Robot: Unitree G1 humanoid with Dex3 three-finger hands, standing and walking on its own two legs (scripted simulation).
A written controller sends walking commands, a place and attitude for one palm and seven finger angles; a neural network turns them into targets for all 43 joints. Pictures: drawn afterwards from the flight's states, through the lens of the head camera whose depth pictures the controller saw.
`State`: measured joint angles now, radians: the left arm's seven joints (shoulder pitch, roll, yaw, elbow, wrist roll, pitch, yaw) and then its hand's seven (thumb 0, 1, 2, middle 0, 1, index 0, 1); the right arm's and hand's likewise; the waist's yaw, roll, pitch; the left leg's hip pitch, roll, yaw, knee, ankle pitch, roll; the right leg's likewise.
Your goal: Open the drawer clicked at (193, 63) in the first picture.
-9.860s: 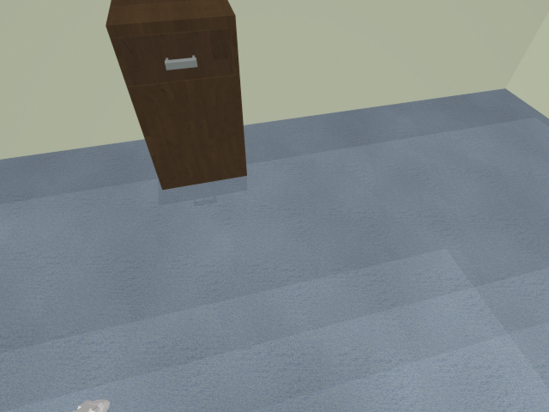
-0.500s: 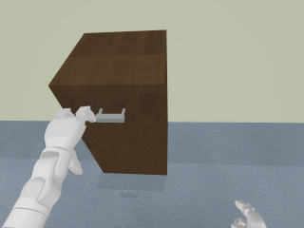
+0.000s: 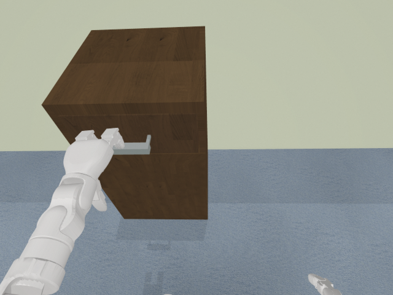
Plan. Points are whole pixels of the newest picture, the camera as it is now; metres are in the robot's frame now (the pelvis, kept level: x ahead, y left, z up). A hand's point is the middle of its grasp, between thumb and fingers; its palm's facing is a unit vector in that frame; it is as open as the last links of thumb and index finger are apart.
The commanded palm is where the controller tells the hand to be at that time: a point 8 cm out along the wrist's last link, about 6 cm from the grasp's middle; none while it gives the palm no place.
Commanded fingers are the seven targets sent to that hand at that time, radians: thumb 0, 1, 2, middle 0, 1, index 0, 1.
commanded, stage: move the hooked fingers above the handle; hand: left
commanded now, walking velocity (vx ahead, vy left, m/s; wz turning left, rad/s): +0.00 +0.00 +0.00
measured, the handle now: (131, 143) +0.54 +0.26 -0.08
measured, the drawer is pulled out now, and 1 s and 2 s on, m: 0.00 0.00 0.00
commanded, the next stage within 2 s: lower the fingers behind the handle in 1.68 s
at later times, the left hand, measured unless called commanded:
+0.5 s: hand (116, 157) +0.41 +0.24 +0.02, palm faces -0.04 -0.04 -1.00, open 13.8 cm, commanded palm +0.40 +0.24 +0.07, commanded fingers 0.00 -0.50 0.30 -0.30 -1.20 -0.30 -1.20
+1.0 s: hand (125, 148) +0.47 +0.24 -0.02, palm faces -0.06 -0.02 -1.00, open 13.8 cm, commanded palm +0.46 +0.24 +0.04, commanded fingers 0.00 -0.50 0.30 -0.30 -1.20 -0.30 -1.20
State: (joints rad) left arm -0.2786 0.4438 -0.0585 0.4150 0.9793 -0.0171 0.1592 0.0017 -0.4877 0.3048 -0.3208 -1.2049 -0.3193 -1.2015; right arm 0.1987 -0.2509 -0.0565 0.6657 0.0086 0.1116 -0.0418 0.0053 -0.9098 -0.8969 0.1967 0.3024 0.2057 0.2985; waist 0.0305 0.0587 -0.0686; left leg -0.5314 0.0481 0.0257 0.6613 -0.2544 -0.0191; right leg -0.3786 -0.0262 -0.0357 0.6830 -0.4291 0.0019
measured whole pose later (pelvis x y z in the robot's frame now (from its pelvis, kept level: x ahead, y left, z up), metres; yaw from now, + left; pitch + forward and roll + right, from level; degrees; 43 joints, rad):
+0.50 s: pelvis +0.00 +0.01 -0.01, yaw -1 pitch +13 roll -1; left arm -0.49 0.44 -0.02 0.73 1.05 -0.06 0.26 0.00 -0.49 0.30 -0.32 -1.20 -0.32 -1.20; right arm 0.29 -0.25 -0.08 0.69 0.00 0.14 -0.03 0.00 -0.91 -0.90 0.20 0.30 0.21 0.30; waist -0.03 0.05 -0.12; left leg -0.69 0.06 0.04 0.77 -0.30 -0.01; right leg -0.54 -0.02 -0.02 0.78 -0.46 0.01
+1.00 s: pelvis -0.01 +0.01 -0.03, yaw -2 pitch +20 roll -2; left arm -0.74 0.50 0.02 1.05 1.11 -0.07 0.34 0.00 -0.49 0.31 -0.32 -1.20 -0.32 -1.20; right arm 0.34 -0.25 -0.08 0.72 -0.02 0.12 -0.02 0.00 -0.91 -0.90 0.20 0.30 0.21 0.30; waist -0.11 0.05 -0.16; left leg -0.92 0.08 0.02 0.91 -0.34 0.00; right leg -0.76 0.00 -0.02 0.89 -0.49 0.02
